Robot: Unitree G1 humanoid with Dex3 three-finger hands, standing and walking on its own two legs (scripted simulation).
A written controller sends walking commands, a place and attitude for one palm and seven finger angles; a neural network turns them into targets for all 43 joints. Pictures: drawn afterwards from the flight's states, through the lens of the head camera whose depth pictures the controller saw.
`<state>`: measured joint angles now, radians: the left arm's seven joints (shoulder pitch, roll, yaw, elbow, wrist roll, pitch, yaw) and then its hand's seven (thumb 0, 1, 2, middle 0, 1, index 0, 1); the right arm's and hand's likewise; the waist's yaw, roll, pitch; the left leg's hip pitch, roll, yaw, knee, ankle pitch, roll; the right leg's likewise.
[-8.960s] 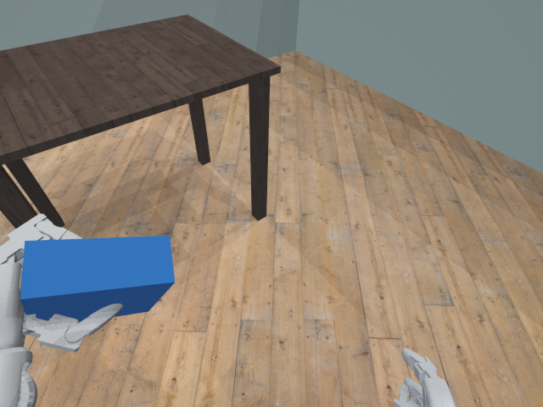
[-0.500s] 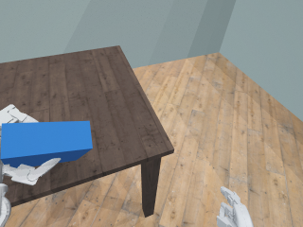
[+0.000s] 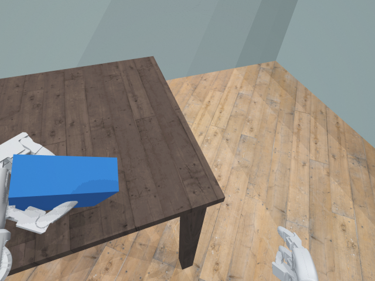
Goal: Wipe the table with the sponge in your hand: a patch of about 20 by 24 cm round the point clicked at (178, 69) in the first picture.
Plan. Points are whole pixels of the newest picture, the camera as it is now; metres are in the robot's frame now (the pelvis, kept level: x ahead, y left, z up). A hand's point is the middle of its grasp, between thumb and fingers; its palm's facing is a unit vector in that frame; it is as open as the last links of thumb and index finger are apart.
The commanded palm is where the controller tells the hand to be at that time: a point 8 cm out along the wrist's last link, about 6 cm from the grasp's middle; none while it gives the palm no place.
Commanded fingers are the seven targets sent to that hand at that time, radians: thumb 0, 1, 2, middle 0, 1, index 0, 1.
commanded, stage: come to a stop and stand still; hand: left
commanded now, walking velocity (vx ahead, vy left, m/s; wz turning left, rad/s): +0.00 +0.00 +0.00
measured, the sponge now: (77, 185) +0.24 +0.21 +0.14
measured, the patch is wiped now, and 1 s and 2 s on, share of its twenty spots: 0.00 0.00 0.00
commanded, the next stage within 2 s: look again from close up in 1.06 s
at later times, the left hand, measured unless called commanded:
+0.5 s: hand (2, 203) +0.19 +0.29 +0.16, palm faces +0.43 -0.83 -0.34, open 9.5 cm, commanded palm +0.13 +0.31 +0.18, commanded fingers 0.00 0.10 1.30 -1.20 -1.60 -1.20 -1.60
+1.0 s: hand (16, 184) +0.22 +0.29 +0.16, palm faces +0.37 -0.86 -0.36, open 9.5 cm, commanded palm +0.16 +0.32 +0.18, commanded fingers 0.00 0.10 1.30 -1.20 -1.60 -1.20 -1.60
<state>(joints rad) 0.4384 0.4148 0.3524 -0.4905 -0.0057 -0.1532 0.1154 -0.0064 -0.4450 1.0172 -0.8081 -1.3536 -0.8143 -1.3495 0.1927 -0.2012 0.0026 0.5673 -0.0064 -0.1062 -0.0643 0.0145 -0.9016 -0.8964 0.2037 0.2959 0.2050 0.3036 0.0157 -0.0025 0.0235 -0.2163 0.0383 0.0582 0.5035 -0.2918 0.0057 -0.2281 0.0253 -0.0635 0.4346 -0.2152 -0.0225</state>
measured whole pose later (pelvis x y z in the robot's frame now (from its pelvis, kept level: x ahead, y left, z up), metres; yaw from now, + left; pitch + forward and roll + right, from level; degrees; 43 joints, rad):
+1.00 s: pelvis +0.00 +0.04 +0.00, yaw +0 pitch -1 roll -2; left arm 0.42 0.37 0.35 -0.50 -0.03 -0.21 0.11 -0.01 -0.44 1.02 -0.80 -1.36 -0.81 -1.35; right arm 0.17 -0.19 0.01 0.57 0.01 -0.14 -0.02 0.02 -0.90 -0.90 0.20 0.30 0.21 0.30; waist 0.03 -0.05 0.08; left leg -0.17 -0.02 0.08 0.47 -0.29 0.06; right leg -0.19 -0.02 -0.03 0.40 -0.19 0.03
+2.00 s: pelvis -0.02 -0.02 +0.00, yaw +4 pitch -1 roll +0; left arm 0.24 0.53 0.32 -0.34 0.14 0.04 0.09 -0.01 -0.44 1.03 -0.80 -1.36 -0.81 -1.36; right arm 0.14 -0.24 0.02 0.64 0.00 -0.05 -0.05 0.01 -0.90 -0.90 0.20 0.30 0.20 0.30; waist 0.07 0.04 0.02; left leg -0.24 0.01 -0.01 0.53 -0.27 -0.01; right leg -0.25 0.03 -0.07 0.52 -0.25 -0.05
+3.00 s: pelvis -0.01 +0.01 +0.00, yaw +3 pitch -2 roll +0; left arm 0.19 0.68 0.12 -0.49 0.59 0.38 -0.08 0.00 -0.44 1.03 -0.79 -1.37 -0.80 -1.37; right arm 0.03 -0.27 0.05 0.60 0.05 0.06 -0.09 0.02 -0.90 -0.90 0.20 0.30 0.20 0.30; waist 0.13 0.11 0.02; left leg -0.15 -0.03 0.03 0.41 -0.23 0.03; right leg -0.18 0.00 -0.03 0.42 -0.21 -0.01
